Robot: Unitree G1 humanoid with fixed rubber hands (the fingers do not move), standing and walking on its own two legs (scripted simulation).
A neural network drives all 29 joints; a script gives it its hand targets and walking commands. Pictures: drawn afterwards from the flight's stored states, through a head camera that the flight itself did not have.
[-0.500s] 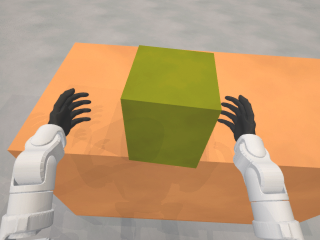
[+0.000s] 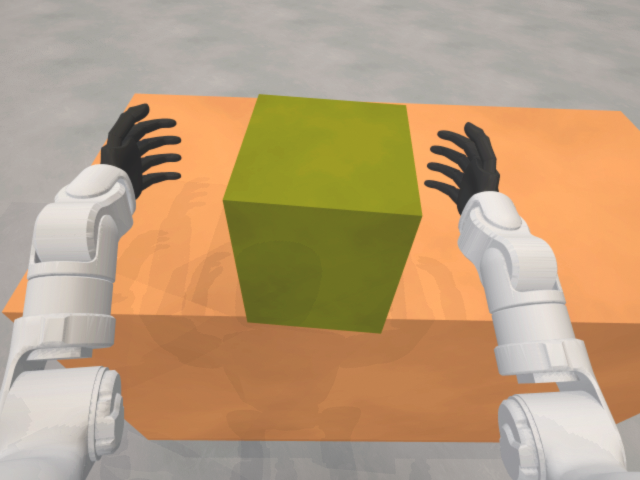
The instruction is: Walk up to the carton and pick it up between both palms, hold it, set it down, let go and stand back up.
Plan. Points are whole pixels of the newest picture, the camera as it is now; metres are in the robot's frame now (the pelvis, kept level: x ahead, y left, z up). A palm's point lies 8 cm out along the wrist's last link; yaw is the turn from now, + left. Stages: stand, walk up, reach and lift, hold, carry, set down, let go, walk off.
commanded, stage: reach and lift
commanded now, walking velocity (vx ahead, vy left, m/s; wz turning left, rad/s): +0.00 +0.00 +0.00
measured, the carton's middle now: (322, 219) +0.44 -0.03 +0.08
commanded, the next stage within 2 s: none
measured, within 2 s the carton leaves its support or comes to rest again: neither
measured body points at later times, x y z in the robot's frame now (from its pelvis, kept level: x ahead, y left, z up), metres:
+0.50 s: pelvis +0.00 +0.00 +0.00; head +0.01 +0.02 +0.45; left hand +0.48 +0.19 +0.24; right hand +0.44 -0.19 +0.23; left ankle -0.04 +0.12 -0.75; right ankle +0.04 -0.14 -0.75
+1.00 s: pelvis +0.00 -0.01 +0.00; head +0.03 +0.01 +0.45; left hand +0.49 +0.18 +0.18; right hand +0.45 -0.18 +0.17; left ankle -0.04 +0.12 -0.75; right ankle +0.04 -0.14 -0.75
